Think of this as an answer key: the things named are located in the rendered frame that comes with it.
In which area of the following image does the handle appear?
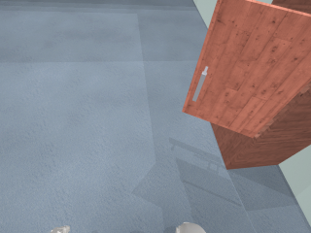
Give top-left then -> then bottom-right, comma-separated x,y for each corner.
192,66 -> 208,102

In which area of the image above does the cupboard door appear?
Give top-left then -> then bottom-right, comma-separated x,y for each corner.
182,0 -> 311,138

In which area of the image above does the right robot thigh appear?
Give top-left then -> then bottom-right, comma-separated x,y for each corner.
175,222 -> 206,233

